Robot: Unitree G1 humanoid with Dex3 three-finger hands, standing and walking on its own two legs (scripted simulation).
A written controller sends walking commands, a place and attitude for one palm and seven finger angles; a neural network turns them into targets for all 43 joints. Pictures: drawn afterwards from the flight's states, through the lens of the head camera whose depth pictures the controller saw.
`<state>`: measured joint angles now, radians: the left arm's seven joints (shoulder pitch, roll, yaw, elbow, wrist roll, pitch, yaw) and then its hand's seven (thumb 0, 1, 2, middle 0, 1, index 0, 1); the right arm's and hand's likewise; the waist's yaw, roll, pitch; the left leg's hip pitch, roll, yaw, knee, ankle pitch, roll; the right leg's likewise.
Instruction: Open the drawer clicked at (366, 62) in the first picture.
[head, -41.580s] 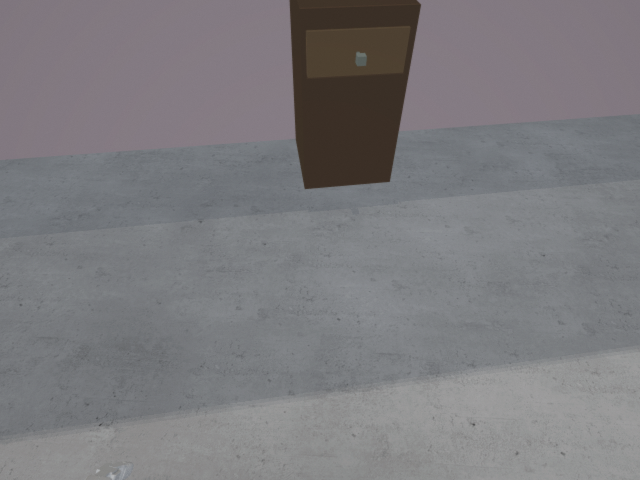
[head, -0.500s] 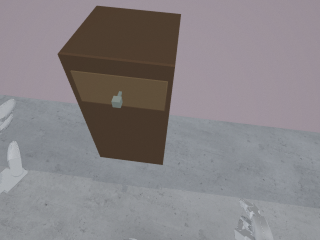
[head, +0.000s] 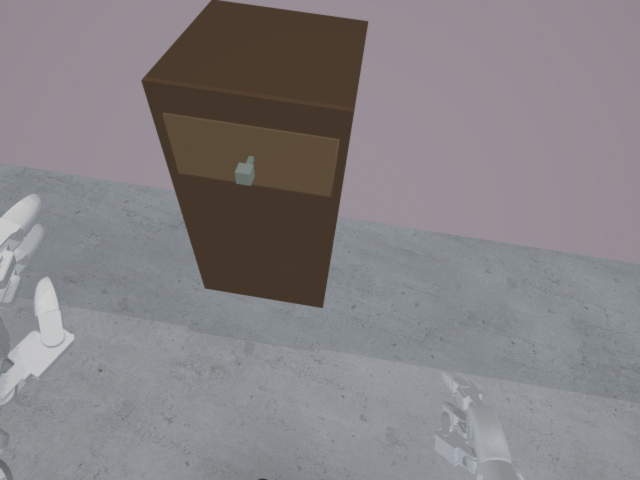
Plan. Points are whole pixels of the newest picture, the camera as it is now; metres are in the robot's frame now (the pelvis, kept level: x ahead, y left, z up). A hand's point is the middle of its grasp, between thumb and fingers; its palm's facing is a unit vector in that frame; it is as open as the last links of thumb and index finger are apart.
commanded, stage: stop stepping back and stand still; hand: left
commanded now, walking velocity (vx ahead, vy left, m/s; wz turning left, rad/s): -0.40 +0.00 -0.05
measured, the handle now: (247, 168) +0.74 +0.23 -0.12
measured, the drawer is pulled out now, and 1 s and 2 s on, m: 0.00 0.00 0.00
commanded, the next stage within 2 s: let the arm hang, fingers relaxed in 0.84 s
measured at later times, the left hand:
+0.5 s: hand out of the picture +0.10 +0.21 +0.15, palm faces +0.34 -0.82 -0.46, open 7.4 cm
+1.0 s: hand (82, 479) +0.11 +0.22 +0.09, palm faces +0.30 -0.84 -0.45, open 7.4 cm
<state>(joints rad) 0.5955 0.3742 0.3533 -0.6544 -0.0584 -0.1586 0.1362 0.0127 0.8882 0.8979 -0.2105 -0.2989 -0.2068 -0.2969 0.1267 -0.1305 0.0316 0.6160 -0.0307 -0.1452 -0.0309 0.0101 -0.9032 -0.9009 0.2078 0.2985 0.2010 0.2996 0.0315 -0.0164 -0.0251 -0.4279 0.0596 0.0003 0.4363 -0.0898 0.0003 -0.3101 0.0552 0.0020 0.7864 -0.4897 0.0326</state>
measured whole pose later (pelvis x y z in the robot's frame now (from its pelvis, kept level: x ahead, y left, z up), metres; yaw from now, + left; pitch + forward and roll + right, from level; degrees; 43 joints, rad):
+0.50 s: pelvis -0.09 -0.03 +0.00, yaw +0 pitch +2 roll +1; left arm 0.67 0.39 0.36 -0.54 -0.04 -0.19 0.15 0.01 0.88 0.90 -0.22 -0.30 -0.21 -0.30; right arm 0.27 -0.25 -0.02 0.61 0.01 -0.07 -0.07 0.01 -0.91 -0.90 0.20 0.30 0.19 0.30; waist -0.04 -0.03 -0.05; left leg -0.23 -0.03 0.06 0.49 -0.29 0.04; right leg -0.21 0.02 -0.04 0.53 -0.34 -0.03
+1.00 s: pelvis -0.10 -0.03 -0.01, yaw +2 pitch +2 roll +0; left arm 0.47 0.34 0.25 -0.29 0.03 -0.14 0.09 0.01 0.89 0.90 -0.21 -0.30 -0.20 -0.30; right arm 0.24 -0.24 -0.02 0.69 -0.02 -0.12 -0.02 0.01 -0.90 -0.90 0.21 0.30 0.20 0.30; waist -0.01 -0.01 -0.05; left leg -0.30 -0.03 0.06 0.57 -0.31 0.05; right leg -0.31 0.00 -0.05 0.69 -0.37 -0.01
